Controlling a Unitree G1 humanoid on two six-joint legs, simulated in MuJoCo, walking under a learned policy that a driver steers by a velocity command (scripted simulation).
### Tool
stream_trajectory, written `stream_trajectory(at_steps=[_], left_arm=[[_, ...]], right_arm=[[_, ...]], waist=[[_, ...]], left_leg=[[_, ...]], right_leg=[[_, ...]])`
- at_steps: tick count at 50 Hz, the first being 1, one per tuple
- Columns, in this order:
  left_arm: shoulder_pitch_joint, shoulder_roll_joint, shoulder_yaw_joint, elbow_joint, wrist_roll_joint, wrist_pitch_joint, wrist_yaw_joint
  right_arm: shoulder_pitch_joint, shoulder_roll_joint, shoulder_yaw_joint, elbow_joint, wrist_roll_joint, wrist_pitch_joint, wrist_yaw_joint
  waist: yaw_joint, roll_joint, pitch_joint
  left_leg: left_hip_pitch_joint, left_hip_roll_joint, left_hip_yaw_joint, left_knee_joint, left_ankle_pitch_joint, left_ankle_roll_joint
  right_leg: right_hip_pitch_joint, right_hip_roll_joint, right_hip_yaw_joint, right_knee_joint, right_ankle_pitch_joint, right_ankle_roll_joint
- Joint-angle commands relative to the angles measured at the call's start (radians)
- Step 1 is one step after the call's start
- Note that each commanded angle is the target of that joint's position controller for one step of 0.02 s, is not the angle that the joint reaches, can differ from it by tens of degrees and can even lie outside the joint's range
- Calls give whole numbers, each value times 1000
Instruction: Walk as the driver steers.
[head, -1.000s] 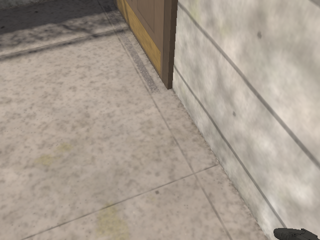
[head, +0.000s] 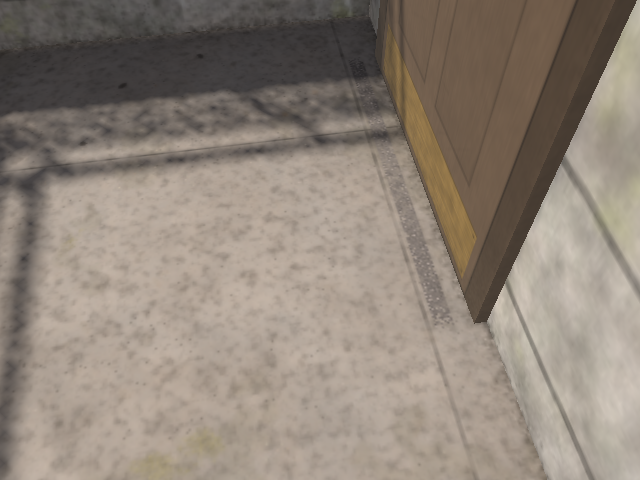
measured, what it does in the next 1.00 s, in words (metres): walks ahead: right foot, then left foot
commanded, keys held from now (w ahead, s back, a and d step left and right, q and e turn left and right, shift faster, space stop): no key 1.00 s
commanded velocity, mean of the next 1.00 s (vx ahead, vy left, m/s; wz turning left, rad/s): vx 0.11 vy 0.00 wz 0.12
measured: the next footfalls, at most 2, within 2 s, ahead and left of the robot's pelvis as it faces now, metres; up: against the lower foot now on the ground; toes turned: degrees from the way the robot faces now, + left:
right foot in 0.42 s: +0.33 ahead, -0.08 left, +0.00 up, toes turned +5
left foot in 0.66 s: +0.21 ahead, +0.19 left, +0.00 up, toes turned +2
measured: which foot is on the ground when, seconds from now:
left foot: down 0.00-0.48, up 0.50-0.64, down 0.66-1.00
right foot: up 0.00-0.40, down 0.42-1.00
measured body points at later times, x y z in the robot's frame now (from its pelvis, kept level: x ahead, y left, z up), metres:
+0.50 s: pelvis +0.19 +0.03 +0.02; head +0.21 +0.03 +0.47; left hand +0.33 +0.31 -0.08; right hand +0.31 -0.23 -0.10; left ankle +0.09 +0.09 -0.69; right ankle +0.29 -0.08 -0.71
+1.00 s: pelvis +0.23 +0.09 +0.02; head +0.24 +0.10 +0.47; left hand +0.30 +0.36 -0.12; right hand +0.31 -0.16 -0.12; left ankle +0.17 +0.18 -0.71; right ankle +0.29 -0.08 -0.71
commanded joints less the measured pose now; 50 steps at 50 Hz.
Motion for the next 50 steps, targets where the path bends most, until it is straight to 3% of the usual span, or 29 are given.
stream_trajectory(at_steps=[1, 2, 3, 4, 8, 11, 12, 16, 17, 20, 21, 22, 23, 24, 25, 26, 28, 29, 31, 32, 34, 35, 36, 38, 39, 42, 46, 50], left_arm=[[-33, 128, 18, -103, 8, -59, 4], [-25, 144, 27, -103, 16, -43, 16], [-15, 142, 32, -106, -4, -22, 18], [-7, 126, 32, -109, -7, -5, 18], [-54, 73, 20, -129, 17, 25, 9], [-125, 53, 11, -143, 12, 20, -11], [-149, 39, 7, -138, 4, 18, -19], [-210, 54, 3, -128, 5, 11, -39], [-231, 55, 2, -127, 14, 9, -41], [-180, 95, 14, -101, 20, -5, -40], [-113, 108, 19, -78, 25, -13, -37], [-29, 154, 31, -57, 36, -19, -23], [5, 148, 28, -49, 52, -8, -14], [23, 81, 16, -46, 46, 15, -8], [-17, 48, 4, -35, 23, 34, -1], [-66, 40, 0, -45, 19, 51, 4], [-179, 64, 7, -67, 18, 67, 7], [-222, 76, 13, -76, 15, 78, 9], [-216, 94, 20, -66, -1, 91, 8], [-175, 85, 16, -44, 6, 86, -2], [-114, 53, 6, -20, 15, 61, -29], [-134, 17, 1, -26, 21, 52, -39], [-157, 19, 1, -17, 22, 48, -37], [-161, 28, 5, -17, 23, 52, -27], [-141, 28, 2, -4, 15, 57, -20], [-109, 21, -3, 32, 6, 68, -4], [-127, 29, -1, 47, 3, 79, -4], [-118, 30, -3, 72, -2, 88, -4]], right_arm=[[148, -141, -35, -65, 7, -32, -14], [104, -120, -25, -68, 0, -31, -16], [94, -102, -15, -61, -11, -36, -16], [89, -97, -13, -54, -11, -41, -18], [107, -106, -12, -23, -9, -37, -54], [94, -87, -2, -8, -12, -13, -86], [118, -83, -2, 9, -3, -8, -91], [140, -84, -1, 48, -9, 6, -99], [145, -91, -4, 63, -2, 5, -97], [137, -88, -4, 86, -3, 4, -94], [112, -93, -4, 83, -4, 3, -91], [102, -91, -7, 63, -11, -9, -84], [195, -69, -6, 79, -12, -17, -85], [187, -80, -9, 94, -8, -18, -82], [143, -71, -9, 68, -4, -6, -75], [113, -63, -7, 60, 9, 9, -66], [119, -16, 2, 72, 18, 35, -63], [132, 8, 8, 84, 12, 39, -67], [168, 32, 9, 130, -12, 39, -71], [194, 7, 2, 149, -23, 46, -68], [221, -49, -6, 147, -30, 60, -72], [150, -61, -5, 152, -17, 59, -72], [90, -31, 3, 139, -22, 51, -70], [54, -35, 11, 136, -25, 38, -72], [56, -51, 9, 141, -17, 31, -66], [124, -33, 13, 178, 1, 9, -59], [135, -38, 11, 205, -3, 14, -59], [128, -32, 12, 227, -1, 23, -64]], waist=[[-64, 38, -236], [-21, 50, -196], [5, 68, -172], [20, 76, -156], [15, 67, -114], [-7, 78, -120], [-23, 76, -129], [-65, 78, -107], [-76, 81, -82], [-47, 78, -98], [-6, 69, -125], [9, 35, -182], [-20, -56, -278], [23, -124, -332], [14, -231, -285], [15, -194, -228], [-34, -111, -118], [-51, -114, -90], [-72, -123, -79], [-75, -123, -91], [-41, -56, -88], [13, 48, -53], [16, 67, -17], [42, 59, 14], [54, 55, 20], [36, 54, -8], [19, 54, -46], [13, 46, -53]], left_leg=[[612, 306, -527, -319, 324, 208], [470, 289, -439, -324, 489, 190], [382, 277, -396, -340, 572, 174], [340, 261, -353, -351, 629, 163], [326, 200, -214, -370, 809, 93], [360, 166, -161, -357, 849, 24], [394, 172, -161, -354, 847, 8], [491, 193, -192, -337, 827, 1], [505, 200, -194, -333, 834, 6], [579, 202, -235, -241, 901, 2], [555, 178, -225, -188, 916, -21], [450, 124, -227, -123, 833, -58], [330, 74, -237, 17, 555, -135], [285, 27, -187, 143, 172, -178], [207, 8, -149, 231, -335, -205], [188, 37, -147, 324, -457, -182], [193, 89, -118, 210, -405, -141], [231, 108, -93, 32, -348, -125], [435, 67, -32, -229, 5, -98], [480, 50, -23, -254, 47, -86], [421, 128, -95, -278, 8, -54], [237, 131, -124, -320, -224, -27], [148, 123, -143, -367, -301, -30], [129, 122, -156, -381, -195, -34], [154, 127, -155, -354, -84, -34], [243, 122, -134, -308, 136, -36], [333, 129, -127, -264, 372, -37], [370, 130, -122, -254, 456, -34]], right_leg=[[-521, 19, 63, 216, 103, -44], [-418, -3, 57, 168, 121, -44], [-342, -8, 53, 153, 101, -52], [-315, -2, 42, 123, 95, -55], [-333, 38, 5, -84, 247, -38], [-289, 56, -1, -311, 387, -32], [-282, 62, 0, -384, 429, -36], [-249, 79, -4, -545, 452, -47], [-260, 85, -7, -585, 455, -53], [-180, 107, -16, -700, 405, -91], [-61, 95, -11, -772, 555, -115], [146, 25, 67, -744, 912, -162], [333, -116, 191, -675, 1157, -301], [368, -198, 279, -700, 1178, -393], [319, -264, 370, -782, 1036, -426], [217, -259, 390, -849, 839, -397], [72, -181, 295, -919, 525, -295], [33, -127, 244, -942, 392, -245], [-65, -41, 154, -947, 251, -191], [-75, -14, 118, -930, 201, -160], [-35, 44, 54, -866, 46, -73], [81, 98, -14, -809, 171, -32], [144, 98, -28, -757, 254, -17], [159, 87, -21, -722, 349, -21], [151, 82, -16, -707, 394, -27], [133, 82, -16, -698, 433, -21], [110, 76, -20, -683, 468, -18], [104, 70, -21, -680, 472, -10]])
